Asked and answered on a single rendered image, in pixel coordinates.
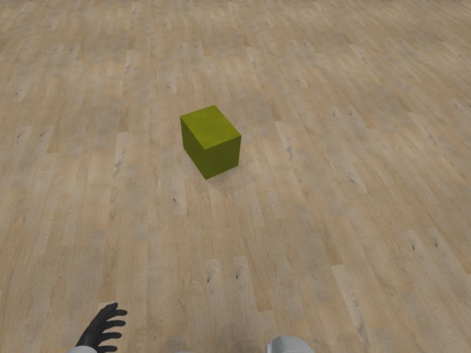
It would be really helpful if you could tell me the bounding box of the robot right thigh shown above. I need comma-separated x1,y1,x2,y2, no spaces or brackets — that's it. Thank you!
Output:
265,335,314,353

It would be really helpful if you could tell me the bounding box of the carton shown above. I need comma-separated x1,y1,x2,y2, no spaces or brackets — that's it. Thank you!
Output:
180,105,241,180

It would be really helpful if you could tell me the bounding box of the left robot hand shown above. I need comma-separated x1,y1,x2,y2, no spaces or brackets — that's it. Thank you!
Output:
75,302,127,353

